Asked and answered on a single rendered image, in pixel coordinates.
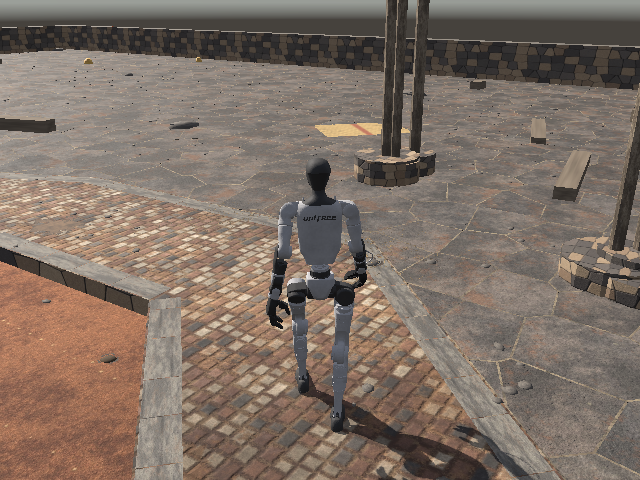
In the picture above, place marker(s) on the robot left forearm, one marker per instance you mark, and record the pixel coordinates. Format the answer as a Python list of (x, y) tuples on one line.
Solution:
[(277, 277)]

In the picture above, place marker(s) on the robot right hand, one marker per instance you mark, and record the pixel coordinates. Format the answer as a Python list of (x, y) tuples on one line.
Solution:
[(353, 274)]

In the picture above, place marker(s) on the robot left upper arm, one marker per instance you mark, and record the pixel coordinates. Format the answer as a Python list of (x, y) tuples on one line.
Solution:
[(287, 212)]

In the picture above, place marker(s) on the left robot foot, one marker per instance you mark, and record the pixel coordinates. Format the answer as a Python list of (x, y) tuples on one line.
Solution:
[(303, 385)]

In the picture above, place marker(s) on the robot right upper arm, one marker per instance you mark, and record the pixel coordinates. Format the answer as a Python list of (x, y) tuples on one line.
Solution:
[(350, 211)]

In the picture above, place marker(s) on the robot left hand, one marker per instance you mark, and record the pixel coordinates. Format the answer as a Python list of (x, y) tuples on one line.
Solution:
[(271, 311)]

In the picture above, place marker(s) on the robot right forearm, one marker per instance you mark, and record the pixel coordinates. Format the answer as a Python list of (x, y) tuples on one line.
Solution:
[(360, 260)]

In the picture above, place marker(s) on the robot right shin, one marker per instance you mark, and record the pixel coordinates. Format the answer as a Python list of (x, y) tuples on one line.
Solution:
[(339, 380)]

